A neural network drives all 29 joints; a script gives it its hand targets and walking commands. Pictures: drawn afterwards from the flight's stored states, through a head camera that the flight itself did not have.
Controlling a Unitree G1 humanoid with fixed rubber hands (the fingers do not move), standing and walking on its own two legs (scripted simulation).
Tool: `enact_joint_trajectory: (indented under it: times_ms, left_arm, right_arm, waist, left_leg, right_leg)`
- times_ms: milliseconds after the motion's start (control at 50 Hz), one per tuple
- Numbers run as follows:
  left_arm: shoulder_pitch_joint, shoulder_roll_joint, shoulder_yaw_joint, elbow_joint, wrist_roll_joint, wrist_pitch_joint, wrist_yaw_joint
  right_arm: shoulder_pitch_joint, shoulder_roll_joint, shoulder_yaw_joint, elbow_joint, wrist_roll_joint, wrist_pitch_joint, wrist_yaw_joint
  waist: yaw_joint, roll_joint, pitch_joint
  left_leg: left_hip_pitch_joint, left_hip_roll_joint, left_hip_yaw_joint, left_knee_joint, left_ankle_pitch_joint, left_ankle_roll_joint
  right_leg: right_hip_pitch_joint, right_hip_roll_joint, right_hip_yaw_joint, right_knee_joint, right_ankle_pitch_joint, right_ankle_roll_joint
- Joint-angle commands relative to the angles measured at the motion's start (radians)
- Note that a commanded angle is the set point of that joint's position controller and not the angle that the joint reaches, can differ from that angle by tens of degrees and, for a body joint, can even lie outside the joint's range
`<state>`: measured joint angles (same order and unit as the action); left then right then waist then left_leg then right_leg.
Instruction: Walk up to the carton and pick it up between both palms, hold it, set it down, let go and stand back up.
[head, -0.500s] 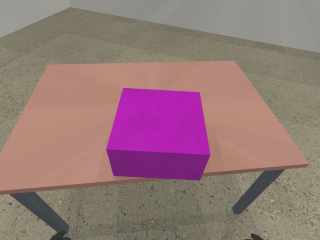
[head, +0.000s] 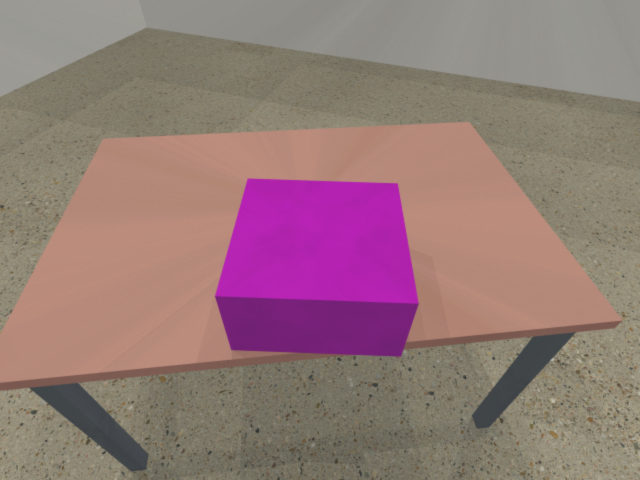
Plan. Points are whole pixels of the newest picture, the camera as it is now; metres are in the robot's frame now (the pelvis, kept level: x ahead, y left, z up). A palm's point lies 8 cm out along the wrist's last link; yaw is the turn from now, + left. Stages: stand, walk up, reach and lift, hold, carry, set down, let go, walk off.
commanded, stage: stand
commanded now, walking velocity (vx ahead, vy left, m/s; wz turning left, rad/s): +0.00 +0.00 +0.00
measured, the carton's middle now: (319, 261) +0.50 +0.02 -0.06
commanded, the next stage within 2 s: none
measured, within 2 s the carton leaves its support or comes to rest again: neither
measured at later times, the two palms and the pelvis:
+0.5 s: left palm out of the picture +0.06 +0.30 -0.11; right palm out of the picture +0.07 -0.26 -0.12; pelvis +0.00 +0.00 +0.00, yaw +0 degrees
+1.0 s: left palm out of the picture +0.06 +0.30 -0.11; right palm out of the picture +0.07 -0.27 -0.12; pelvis +0.00 -0.01 +0.00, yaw +0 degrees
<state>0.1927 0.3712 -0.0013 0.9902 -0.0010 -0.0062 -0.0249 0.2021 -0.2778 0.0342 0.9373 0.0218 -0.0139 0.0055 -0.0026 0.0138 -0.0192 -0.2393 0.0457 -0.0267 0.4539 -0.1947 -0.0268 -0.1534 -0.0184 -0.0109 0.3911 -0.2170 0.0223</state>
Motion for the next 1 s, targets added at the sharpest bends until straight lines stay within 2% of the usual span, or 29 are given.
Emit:
enact_joint_trajectory:
  times_ms: [0, 20, 60, 100, 120, 160, 180, 280, 320, 340, 360, 420, 440, 460, 500, 540, 560, 600, 620, 640, 660, 680, 700, 760, 820, 840, 900, 960, 980]
  left_arm:
    - [-0.032, 0.192, 0.044, -0.039, 0.018, -0.035, 0.028]
    - [0.002, 0.176, 0.042, -0.045, 0.014, -0.039, 0.028]
    - [-0.008, 0.189, 0.040, -0.028, 0.014, -0.041, 0.029]
    - [-0.008, 0.185, 0.037, -0.027, 0.017, -0.041, 0.028]
    - [-0.016, 0.209, 0.045, -0.020, 0.011, -0.041, 0.028]
    - [-0.023, 0.194, 0.041, -0.022, 0.012, -0.036, 0.029]
    - [-0.026, 0.207, 0.048, -0.022, 0.007, -0.039, 0.027]
    - [-0.022, 0.188, 0.045, -0.016, 0.011, -0.042, 0.025]
    - [-0.039, 0.214, 0.053, -0.004, 0.012, -0.048, 0.027]
    - [-0.012, 0.205, 0.049, -0.001, 0.003, -0.048, 0.029]
    - [-0.017, 0.209, 0.047, 0.000, 0.019, -0.038, 0.025]
    - [-0.019, 0.217, 0.041, -0.004, 0.013, -0.044, 0.025]
    - [-0.026, 0.219, 0.048, 0.001, 0.014, -0.044, 0.029]
    - [0.000, 0.192, 0.046, 0.003, 0.021, -0.045, 0.021]
    - [-0.023, 0.202, 0.044, 0.002, 0.006, -0.039, 0.029]
    - [-0.007, 0.204, 0.047, 0.001, 0.011, -0.045, 0.029]
    - [-0.029, 0.188, 0.047, 0.004, 0.012, -0.038, 0.028]
    - [-0.017, 0.197, 0.043, 0.013, 0.011, -0.043, 0.026]
    - [-0.012, 0.214, 0.044, 0.009, 0.008, -0.041, 0.028]
    - [-0.008, 0.190, 0.038, 0.016, 0.008, -0.048, 0.026]
    - [0.003, 0.205, 0.041, 0.016, 0.011, -0.049, 0.023]
    - [-0.021, 0.204, 0.041, 0.005, 0.008, -0.049, 0.021]
    - [-0.035, 0.188, 0.047, 0.007, 0.011, -0.040, 0.020]
    - [-0.025, 0.203, 0.048, 0.016, 0.007, -0.042, 0.027]
    - [-0.024, 0.223, 0.054, 0.018, 0.008, -0.044, 0.032]
    - [-0.019, 0.213, 0.044, 0.031, 0.009, -0.042, 0.031]
    - [-0.017, 0.221, 0.047, 0.012, 0.009, -0.042, 0.026]
    - [-0.050, 0.229, 0.053, 0.017, 0.007, -0.042, 0.027]
    - [-0.031, 0.202, 0.042, 0.016, 0.002, -0.039, 0.033]
  right_arm:
    - [-0.051, -0.272, -0.071, 0.004, -0.051, -0.012, -0.007]
    - [-0.046, -0.282, -0.080, -0.003, -0.049, -0.012, -0.012]
    - [-0.065, -0.280, -0.077, 0.006, -0.046, -0.009, -0.011]
    - [-0.065, -0.272, -0.075, 0.001, -0.047, -0.017, -0.012]
    - [-0.041, -0.280, -0.076, 0.001, -0.045, -0.015, -0.007]
    - [-0.049, -0.270, -0.075, -0.010, -0.038, -0.016, -0.008]
    - [-0.057, -0.253, -0.071, 0.005, -0.040, -0.017, -0.009]
    - [-0.033, -0.282, -0.076, 0.023, -0.042, -0.021, -0.015]
    - [-0.067, -0.287, -0.081, 0.012, -0.047, -0.015, -0.010]
    - [-0.058, -0.279, -0.078, 0.029, -0.045, -0.016, -0.010]
    - [-0.059, -0.276, -0.078, 0.016, -0.045, -0.017, -0.012]
    - [-0.062, -0.272, -0.077, 0.021, -0.041, -0.015, -0.008]
    - [-0.037, -0.255, -0.076, 0.024, -0.040, -0.010, -0.006]
    - [-0.040, -0.286, -0.080, 0.029, -0.043, -0.017, -0.010]
    - [-0.055, -0.267, -0.077, 0.022, -0.037, -0.013, -0.006]
    - [-0.054, -0.271, -0.072, 0.022, -0.037, -0.014, -0.011]
    - [-0.061, -0.282, -0.080, 0.019, -0.043, -0.013, -0.017]
    - [-0.044, -0.284, -0.075, 0.036, -0.045, -0.015, -0.015]
    - [-0.043, -0.276, -0.076, 0.030, -0.037, -0.012, -0.010]
    - [-0.040, -0.269, -0.074, 0.040, -0.046, -0.014, -0.013]
    - [-0.039, -0.262, -0.070, 0.028, -0.041, -0.015, -0.011]
    - [-0.043, -0.250, -0.070, 0.023, -0.038, -0.016, -0.012]
    - [-0.061, -0.300, -0.074, 0.029, -0.047, -0.012, -0.016]
    - [-0.059, -0.283, -0.072, 0.035, -0.046, -0.015, -0.011]
    - [-0.068, -0.275, -0.077, 0.031, -0.036, -0.016, -0.010]
    - [-0.036, -0.278, -0.073, 0.049, -0.042, -0.013, -0.012]
    - [-0.061, -0.283, -0.080, 0.049, -0.038, -0.011, -0.010]
    - [-0.069, -0.289, -0.080, 0.045, -0.039, -0.012, -0.013]
    - [-0.058, -0.277, -0.075, 0.044, -0.031, -0.014, -0.011]
  waist:
    - [0.001, 0.048, 0.019]
    - [0.012, 0.052, 0.014]
    - [0.009, -0.006, 0.024]
    - [0.012, 0.041, 0.001]
    - [0.016, 0.013, 0.025]
    - [-0.004, 0.062, 0.052]
    - [0.006, 0.022, 0.025]
    - [0.010, 0.004, 0.003]
    - [-0.007, 0.030, -0.008]
    - [0.011, 0.062, 0.026]
    - [0.000, 0.034, 0.019]
    - [0.006, 0.063, 0.021]
    - [-0.006, -0.031, 0.081]
    - [0.013, 0.013, 0.043]
    - [-0.003, 0.069, 0.020]
    - [0.008, -0.004, 0.002]
    - [-0.002, 0.051, 0.026]
    - [0.003, 0.041, 0.012]
    - [0.008, -0.006, 0.053]
    - [0.016, 0.034, 0.058]
    - [0.001, -0.027, -0.002]
    - [0.009, 0.050, 0.046]
    - [0.015, 0.053, 0.029]
    - [0.012, -0.031, 0.043]
    - [0.002, 0.071, 0.037]
    - [-0.012, 0.038, 0.029]
    - [0.016, 0.047, 0.038]
    - [0.004, 0.031, 0.005]
    - [0.001, -0.015, 0.040]
  left_leg:
    - [0.067, 0.077, -0.062, -0.095, 0.056, 0.059]
    - [0.076, 0.079, -0.059, -0.084, 0.060, 0.061]
    - [0.066, 0.072, -0.065, -0.107, 0.063, 0.061]
    - [0.070, 0.073, -0.063, -0.089, 0.067, 0.061]
    - [0.068, 0.071, -0.056, -0.099, 0.051, 0.062]
    - [0.057, 0.078, -0.057, -0.098, 0.046, 0.066]
    - [0.051, 0.082, -0.066, -0.110, 0.048, 0.066]
    - [0.088, 0.074, -0.051, -0.103, 0.082, 0.057]
    - [0.094, 0.076, -0.057, -0.108, 0.046, 0.061]
    - [0.079, 0.078, -0.058, -0.114, 0.045, 0.063]
    - [0.070, 0.081, -0.060, -0.104, 0.047, 0.062]
    - [0.061, 0.074, -0.060, -0.100, 0.044, 0.064]
    - [0.045, 0.075, -0.063, -0.132, 0.034, 0.050]
    - [0.066, 0.079, -0.074, -0.107, 0.042, 0.060]
    - [0.065, 0.078, -0.065, -0.115, 0.036, 0.058]
    - [0.087, 0.081, -0.071, -0.108, 0.041, 0.059]
    - [0.062, 0.085, -0.069, -0.128, 0.023, 0.066]
    - [0.080, 0.075, -0.073, -0.120, 0.047, 0.055]
    - [0.067, 0.084, -0.068, -0.117, 0.065, 0.061]
    - [0.063, 0.079, -0.065, -0.115, 0.063, 0.060]
    - [0.082, 0.078, -0.055, -0.113, 0.048, 0.055]
    - [0.054, 0.068, -0.055, -0.105, 0.048, 0.058]
    - [0.049, 0.071, -0.053, -0.121, 0.032, 0.048]
    - [0.067, 0.075, -0.063, -0.133, 0.043, 0.048]
    - [0.079, 0.084, -0.058, -0.110, 0.089, 0.054]
    - [0.091, 0.082, -0.054, -0.121, 0.054, 0.056]
    - [0.058, 0.080, -0.064, -0.116, 0.059, 0.050]
    - [0.092, 0.078, -0.053, -0.111, 0.094, 0.049]
    - [0.073, 0.087, -0.065, -0.109, 0.072, 0.057]
  right_leg:
    - [-0.028, -0.088, 0.084, -0.065, 0.038, -0.048]
    - [-0.019, -0.098, 0.090, -0.086, 0.048, -0.048]
    - [-0.012, -0.089, 0.091, -0.086, 0.060, -0.042]
    - [-0.016, -0.100, 0.102, -0.085, 0.064, -0.047]
    - [-0.003, -0.108, 0.108, -0.077, 0.059, -0.048]
    - [-0.033, -0.111, 0.108, -0.087, 0.081, -0.053]
    - [0.004, -0.106, 0.107, -0.078, 0.080, -0.051]
    - [-0.003, -0.105, 0.101, -0.070, 0.089, -0.043]
    - [-0.010, -0.101, 0.108, -0.085, 0.070, -0.043]
    - [-0.015, -0.113, 0.121, -0.088, 0.070, -0.049]
    - [-0.004, -0.105, 0.098, -0.087, 0.082, -0.044]
    - [-0.007, -0.111, 0.117, -0.099, 0.050, -0.055]
    - [-0.063, -0.105, 0.100, -0.085, 0.013, -0.051]
    - [-0.024, -0.096, 0.096, -0.094, 0.023, -0.053]
    - [-0.027, -0.102, 0.098, -0.095, 0.042, -0.049]
    - [-0.016, -0.101, 0.110, -0.089, 0.051, -0.054]
    - [-0.007, -0.104, 0.101, -0.088, 0.040, -0.053]
    - [-0.001, -0.097, 0.110, -0.077, 0.050, -0.053]
    - [-0.041, -0.104, 0.108, -0.094, 0.032, -0.051]
    - [-0.033, -0.106, 0.109, -0.092, 0.037, -0.051]
    - [-0.013, -0.102, 0.102, -0.083, 0.039, -0.051]
    - [-0.015, -0.103, 0.108, -0.087, 0.059, -0.049]
    - [-0.001, -0.101, 0.096, -0.075, 0.082, -0.046]
    - [-0.021, -0.111, 0.103, -0.075, 0.072, -0.048]
    - [-0.033, -0.115, 0.113, -0.088, 0.101, -0.055]
    - [-0.036, -0.114, 0.118, -0.083, 0.075, -0.056]
    - [-0.013, -0.099, 0.101, -0.089, 0.040, -0.054]
    - [-0.012, -0.102, 0.105, -0.086, 0.044, -0.053]
    - [-0.027, -0.109, 0.106, -0.101, 0.073, -0.054]
